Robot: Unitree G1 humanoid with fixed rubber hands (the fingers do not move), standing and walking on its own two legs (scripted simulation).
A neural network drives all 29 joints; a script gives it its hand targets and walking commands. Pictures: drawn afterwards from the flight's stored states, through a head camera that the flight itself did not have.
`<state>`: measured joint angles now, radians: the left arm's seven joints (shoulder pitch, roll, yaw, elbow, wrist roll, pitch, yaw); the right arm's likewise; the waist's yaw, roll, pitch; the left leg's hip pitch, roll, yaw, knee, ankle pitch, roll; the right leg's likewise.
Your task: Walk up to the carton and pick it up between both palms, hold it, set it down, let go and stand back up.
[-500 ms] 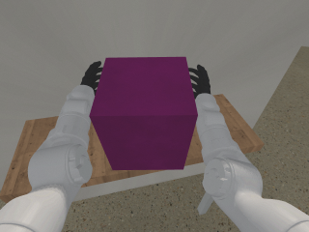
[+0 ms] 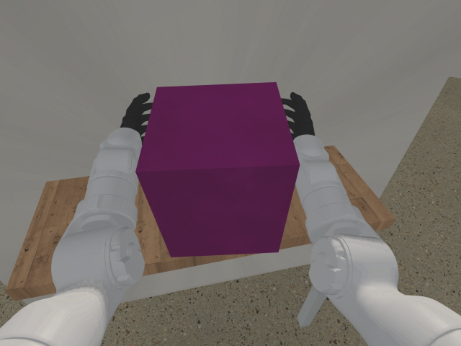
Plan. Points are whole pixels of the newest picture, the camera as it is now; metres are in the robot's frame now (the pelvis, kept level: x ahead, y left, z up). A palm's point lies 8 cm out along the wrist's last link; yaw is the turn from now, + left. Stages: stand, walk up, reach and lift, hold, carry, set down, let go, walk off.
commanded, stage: reach and lift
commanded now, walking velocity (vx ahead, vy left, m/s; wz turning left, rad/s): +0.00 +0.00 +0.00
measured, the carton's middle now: (220, 174) +0.37 -0.01 +0.13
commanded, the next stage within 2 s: none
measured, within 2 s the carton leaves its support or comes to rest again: neither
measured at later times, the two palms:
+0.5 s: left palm (121, 127) +0.40 +0.15 +0.22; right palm (298, 129) +0.39 -0.15 +0.21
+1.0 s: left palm (111, 122) +0.39 +0.16 +0.24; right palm (297, 111) +0.39 -0.14 +0.25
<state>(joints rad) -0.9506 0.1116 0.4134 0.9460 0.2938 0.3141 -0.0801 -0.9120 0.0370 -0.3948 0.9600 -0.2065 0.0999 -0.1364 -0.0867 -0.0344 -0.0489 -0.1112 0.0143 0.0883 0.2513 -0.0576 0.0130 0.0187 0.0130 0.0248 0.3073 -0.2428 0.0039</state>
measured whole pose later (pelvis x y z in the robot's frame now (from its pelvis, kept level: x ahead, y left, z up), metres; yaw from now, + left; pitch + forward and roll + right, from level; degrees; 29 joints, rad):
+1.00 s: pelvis -0.01 +0.00 +0.00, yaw +0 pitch -6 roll +0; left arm -0.92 0.09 0.36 0.56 0.22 0.70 0.01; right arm -1.03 -0.11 -0.04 0.96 0.19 0.27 -0.17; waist -0.07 -0.03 -0.05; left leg -0.10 0.01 0.09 0.25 -0.05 0.01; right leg 0.03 0.01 0.02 0.31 -0.23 0.00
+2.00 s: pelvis -0.01 +0.01 +0.00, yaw +0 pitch -4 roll +0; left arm -0.99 0.09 0.36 0.52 0.19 0.86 0.04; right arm -1.18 -0.19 0.00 0.96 0.30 0.50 -0.18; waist -0.07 -0.03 -0.16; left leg -0.14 0.02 0.09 0.28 -0.07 0.01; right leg 0.00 0.01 0.02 0.31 -0.23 0.00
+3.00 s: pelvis +0.00 +0.01 +0.00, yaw +0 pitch -2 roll +0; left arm -1.04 0.10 0.36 0.50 0.20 0.94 0.01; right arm -1.26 -0.23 0.02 0.95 0.37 0.63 -0.21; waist -0.07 -0.01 -0.21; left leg -0.19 0.02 0.08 0.28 -0.06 0.01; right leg -0.05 0.02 0.02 0.31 -0.23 0.00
